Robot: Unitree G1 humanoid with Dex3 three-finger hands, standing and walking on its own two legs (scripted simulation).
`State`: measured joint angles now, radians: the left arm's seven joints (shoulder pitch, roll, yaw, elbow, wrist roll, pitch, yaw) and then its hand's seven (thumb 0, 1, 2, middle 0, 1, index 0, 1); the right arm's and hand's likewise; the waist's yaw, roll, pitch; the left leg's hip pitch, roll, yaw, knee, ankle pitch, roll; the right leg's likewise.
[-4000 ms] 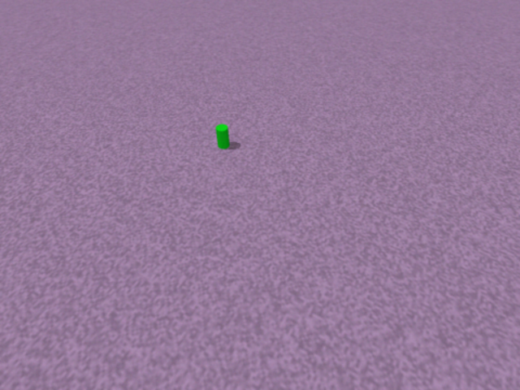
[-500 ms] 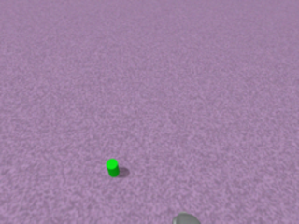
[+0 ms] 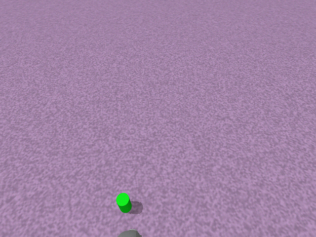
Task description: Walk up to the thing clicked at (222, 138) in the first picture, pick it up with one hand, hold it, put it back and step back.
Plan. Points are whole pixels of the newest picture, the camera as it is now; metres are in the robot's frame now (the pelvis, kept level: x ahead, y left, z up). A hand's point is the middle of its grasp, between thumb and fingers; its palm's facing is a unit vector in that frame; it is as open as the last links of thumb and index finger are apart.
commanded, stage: walk up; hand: left
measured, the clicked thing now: (124, 203) +0.41 +0.24 -0.70
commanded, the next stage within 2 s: stand in 1.48 s
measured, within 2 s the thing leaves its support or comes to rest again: neither
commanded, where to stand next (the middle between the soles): +0.15 -0.01 m, yaw -1 degrees
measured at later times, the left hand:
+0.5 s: hand (75, 233) +0.16 +0.27 -0.16, palm faces -0.05 -0.92 -0.38, open 7.4 cm
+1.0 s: hand (81, 221) +0.19 +0.25 -0.14, palm faces -0.02 -0.95 -0.32, open 7.4 cm
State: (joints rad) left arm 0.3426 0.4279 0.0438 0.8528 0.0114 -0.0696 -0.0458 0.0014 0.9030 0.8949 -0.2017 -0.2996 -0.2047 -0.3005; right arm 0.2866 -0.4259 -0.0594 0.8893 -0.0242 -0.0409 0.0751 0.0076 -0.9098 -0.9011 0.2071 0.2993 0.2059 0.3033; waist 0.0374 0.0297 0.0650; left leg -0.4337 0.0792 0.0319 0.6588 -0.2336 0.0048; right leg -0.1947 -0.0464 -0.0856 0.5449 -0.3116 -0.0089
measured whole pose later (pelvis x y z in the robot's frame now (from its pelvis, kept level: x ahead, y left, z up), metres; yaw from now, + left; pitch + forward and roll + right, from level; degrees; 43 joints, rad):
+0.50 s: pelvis +0.07 +0.00 -0.01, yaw -1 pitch -3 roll +0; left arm 0.16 0.37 0.00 0.99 0.00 -0.02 0.00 0.00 0.91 0.90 -0.20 -0.30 -0.20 -0.30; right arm 0.14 -0.37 0.00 0.96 0.01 -0.01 0.00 0.01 -0.91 -0.90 0.21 0.30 0.21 0.30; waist 0.00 0.02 0.11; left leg -0.31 0.04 0.05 0.68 -0.30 0.00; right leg -0.34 -0.04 -0.02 0.68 -0.29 0.01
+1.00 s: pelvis +0.08 +0.00 +0.02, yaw -1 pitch -3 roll +0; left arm 0.04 0.35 0.01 1.17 0.00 -0.01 -0.01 0.00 0.91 0.90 -0.20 -0.30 -0.20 -0.30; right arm 0.08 -0.37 0.01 1.19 -0.01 -0.02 0.01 0.01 -0.91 -0.90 0.21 0.30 0.21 0.30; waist 0.00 -0.01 0.05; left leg -0.14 0.03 0.05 0.35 -0.16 -0.01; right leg -0.17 -0.03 -0.03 0.35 -0.13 0.01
